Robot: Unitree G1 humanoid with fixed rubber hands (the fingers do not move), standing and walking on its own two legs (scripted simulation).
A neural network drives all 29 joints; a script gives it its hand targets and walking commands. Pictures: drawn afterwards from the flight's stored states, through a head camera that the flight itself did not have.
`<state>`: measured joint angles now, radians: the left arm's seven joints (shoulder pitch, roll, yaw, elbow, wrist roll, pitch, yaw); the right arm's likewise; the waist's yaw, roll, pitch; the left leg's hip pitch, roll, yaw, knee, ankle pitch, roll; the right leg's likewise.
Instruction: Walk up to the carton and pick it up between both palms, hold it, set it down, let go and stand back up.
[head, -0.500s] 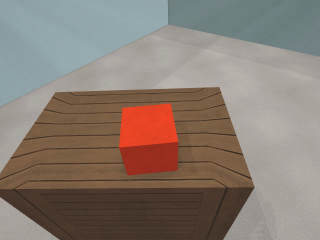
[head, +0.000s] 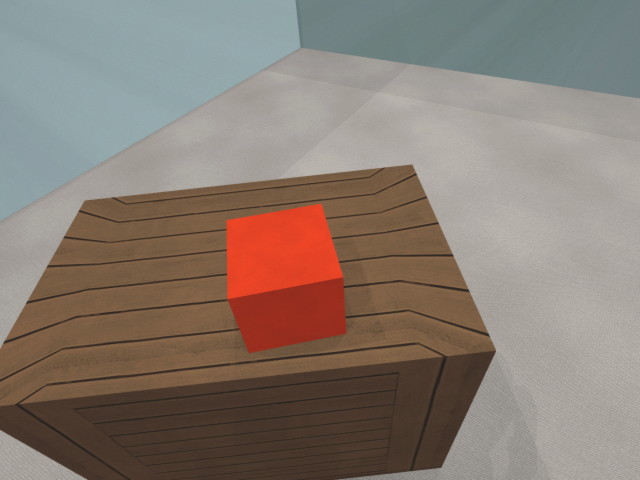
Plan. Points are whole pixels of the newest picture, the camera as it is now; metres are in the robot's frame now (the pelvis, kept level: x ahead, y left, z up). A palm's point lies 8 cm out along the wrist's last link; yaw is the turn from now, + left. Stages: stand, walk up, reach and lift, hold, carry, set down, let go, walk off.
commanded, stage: stand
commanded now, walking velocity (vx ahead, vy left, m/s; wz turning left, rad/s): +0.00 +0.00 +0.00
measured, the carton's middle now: (286, 276) +0.49 +0.07 -0.05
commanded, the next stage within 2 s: none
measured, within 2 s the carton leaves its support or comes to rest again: neither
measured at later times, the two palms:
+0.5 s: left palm out of the picture -0.01 +0.22 -0.14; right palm out of the picture -0.06 -0.20 -0.16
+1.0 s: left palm out of the picture +0.01 +0.22 -0.14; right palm out of the picture -0.06 -0.20 -0.16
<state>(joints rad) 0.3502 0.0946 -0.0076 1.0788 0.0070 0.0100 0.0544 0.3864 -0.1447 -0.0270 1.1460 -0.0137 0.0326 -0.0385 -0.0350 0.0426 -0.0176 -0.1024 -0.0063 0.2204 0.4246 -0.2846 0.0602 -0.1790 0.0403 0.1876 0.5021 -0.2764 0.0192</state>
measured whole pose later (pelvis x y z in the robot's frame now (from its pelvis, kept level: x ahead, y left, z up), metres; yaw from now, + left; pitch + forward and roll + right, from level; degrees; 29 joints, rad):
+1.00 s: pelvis +0.00 +0.01 +0.00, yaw -2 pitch -2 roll +1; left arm 0.27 0.11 -0.02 1.12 0.01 0.02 0.06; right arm 0.35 -0.15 -0.03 1.13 -0.01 0.03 -0.05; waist -0.04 0.04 0.03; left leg -0.12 0.00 0.26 0.47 -0.32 0.08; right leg -0.22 0.03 0.20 0.55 -0.29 0.04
